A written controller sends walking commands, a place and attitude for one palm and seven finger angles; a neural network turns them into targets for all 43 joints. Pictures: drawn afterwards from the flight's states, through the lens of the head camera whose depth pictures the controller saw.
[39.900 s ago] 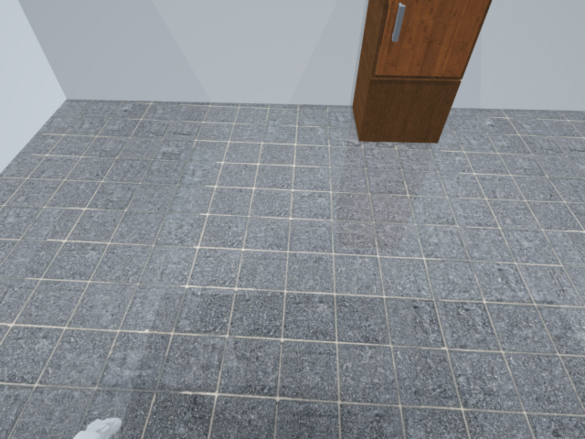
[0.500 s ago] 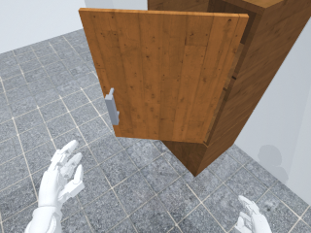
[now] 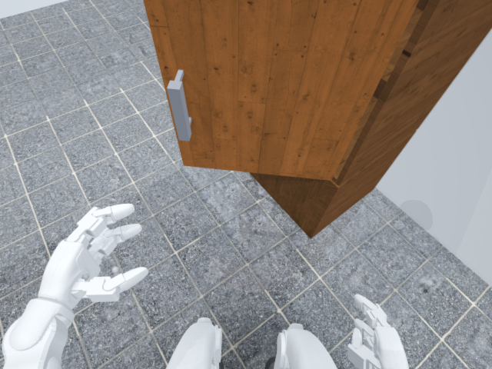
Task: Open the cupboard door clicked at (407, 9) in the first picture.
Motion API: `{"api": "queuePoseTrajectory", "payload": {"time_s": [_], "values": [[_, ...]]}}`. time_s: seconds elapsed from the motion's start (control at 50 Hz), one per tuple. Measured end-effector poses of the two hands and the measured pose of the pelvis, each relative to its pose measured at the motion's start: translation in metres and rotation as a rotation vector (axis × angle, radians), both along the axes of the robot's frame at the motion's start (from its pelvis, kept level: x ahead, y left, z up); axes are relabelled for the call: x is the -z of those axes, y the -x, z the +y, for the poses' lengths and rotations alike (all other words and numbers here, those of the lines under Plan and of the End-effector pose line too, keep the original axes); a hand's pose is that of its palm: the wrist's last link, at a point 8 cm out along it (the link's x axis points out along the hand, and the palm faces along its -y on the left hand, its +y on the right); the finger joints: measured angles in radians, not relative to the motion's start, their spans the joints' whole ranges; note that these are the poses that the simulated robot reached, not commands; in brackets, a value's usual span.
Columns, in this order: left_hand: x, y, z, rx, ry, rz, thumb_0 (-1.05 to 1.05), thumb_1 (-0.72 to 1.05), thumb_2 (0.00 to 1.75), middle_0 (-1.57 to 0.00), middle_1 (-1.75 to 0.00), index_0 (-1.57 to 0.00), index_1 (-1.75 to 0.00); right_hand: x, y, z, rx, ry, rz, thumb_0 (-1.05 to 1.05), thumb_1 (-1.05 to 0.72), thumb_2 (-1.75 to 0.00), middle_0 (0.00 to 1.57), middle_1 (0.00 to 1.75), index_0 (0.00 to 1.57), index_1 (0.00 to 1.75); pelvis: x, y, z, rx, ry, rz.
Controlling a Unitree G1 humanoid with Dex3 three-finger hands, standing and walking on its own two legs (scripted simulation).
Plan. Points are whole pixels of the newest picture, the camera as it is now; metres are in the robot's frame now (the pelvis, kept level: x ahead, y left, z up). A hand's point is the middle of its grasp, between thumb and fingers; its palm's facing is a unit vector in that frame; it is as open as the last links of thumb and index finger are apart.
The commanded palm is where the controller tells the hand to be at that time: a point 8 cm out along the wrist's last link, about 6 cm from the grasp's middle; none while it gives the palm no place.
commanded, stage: raise the hand with hooked fingers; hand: left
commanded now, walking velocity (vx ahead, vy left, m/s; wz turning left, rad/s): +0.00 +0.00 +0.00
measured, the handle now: (182, 106) +0.61 +0.17 +0.01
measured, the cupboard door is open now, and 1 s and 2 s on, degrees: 47 47 47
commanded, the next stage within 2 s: move the hooked fingers beside the handle in 1.34 s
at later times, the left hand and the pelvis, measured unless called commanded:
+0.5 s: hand (67, 249) +0.28 +0.28 +0.04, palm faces -0.01 -1.00 -0.07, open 13.4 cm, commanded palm +0.26 +0.33 +0.04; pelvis +0.02 +0.03 +0.00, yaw +0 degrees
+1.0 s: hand (66, 235) +0.30 +0.29 +0.04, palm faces -0.09 -0.99 -0.05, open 14.0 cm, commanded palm +0.28 +0.34 +0.04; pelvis +0.02 +0.02 +0.00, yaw -1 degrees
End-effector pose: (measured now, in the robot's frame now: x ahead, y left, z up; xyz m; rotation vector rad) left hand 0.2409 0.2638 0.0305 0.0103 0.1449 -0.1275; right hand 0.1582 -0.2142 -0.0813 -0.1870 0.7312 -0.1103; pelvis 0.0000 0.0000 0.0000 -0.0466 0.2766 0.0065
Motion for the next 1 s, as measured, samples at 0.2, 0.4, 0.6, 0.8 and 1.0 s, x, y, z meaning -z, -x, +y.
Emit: {"api": "queuePoseTrajectory", "payload": {"time_s": [0.2, 0.4, 0.6, 0.8, 1.0], "values": [[-0.005, 0.002, 0.039, -0.098, -0.059, -0.091, 0.0, -0.02, 0.51, -0.27, -0.89, -0.27, -0.89, -0.002, 0.015, -0.016, -0.007, 0.112, 0.075, 0.01, -0.9, -0.9, 0.2, 0.3, 0.21, 0.3, 0.002, -0.009, 0.02, -0.003, 0.011, 0.033], [-0.006, -0.014, 0.053, -0.065, -0.04, -0.092, 0.0, -0.26, 0.41, -0.29, -1.04, -0.29, -1.04, -0.025, -0.028, -0.007, -0.031, 0.148, -0.026, 0.01, -0.9, -0.9, 0.2, 0.3, 0.2, 0.3, -0.001, -0.017, 0.031, -0.002, 0.023, 0.043], [-0.004, -0.022, 0.077, -0.077, -0.053, -0.057, -0.01, -0.45, 0.32, -0.3, -1.16, -0.3, -1.17, -0.022, -0.048, 0.011, -0.093, 0.111, -0.033, 0.01, -0.9, -0.9, 0.2, 0.3, 0.21, 0.3, -0.001, -0.021, 0.031, -0.014, 0.033, 0.057], [-0.008, -0.037, 0.091, -0.085, -0.048, -0.104, -0.01, -0.5, 0.3, -0.3, -1.19, -0.3, -1.2, -0.012, -0.028, -0.003, -0.07, 0.129, 0.036, 0.01, -0.9, -0.9, 0.2, 0.3, 0.21, 0.3, 0.003, -0.019, 0.025, -0.009, 0.033, 0.065], [-0.009, -0.043, 0.082, -0.032, -0.044, -0.087, -0.01, -0.5, 0.3, -0.3, -1.2, -0.3, -1.2, -0.011, -0.007, -0.022, -0.024, 0.142, 0.071, 0.01, -0.9, -0.9, 0.2, 0.3, 0.21, 0.3, 0.002, -0.018, 0.021, 0.002, 0.028, 0.07]]}}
